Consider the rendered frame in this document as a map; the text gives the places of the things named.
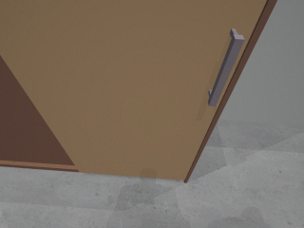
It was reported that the handle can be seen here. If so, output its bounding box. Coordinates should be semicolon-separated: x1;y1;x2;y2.
208;28;245;106

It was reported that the wardrobe door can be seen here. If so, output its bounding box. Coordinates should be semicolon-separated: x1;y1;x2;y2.
0;55;75;165
0;0;267;181

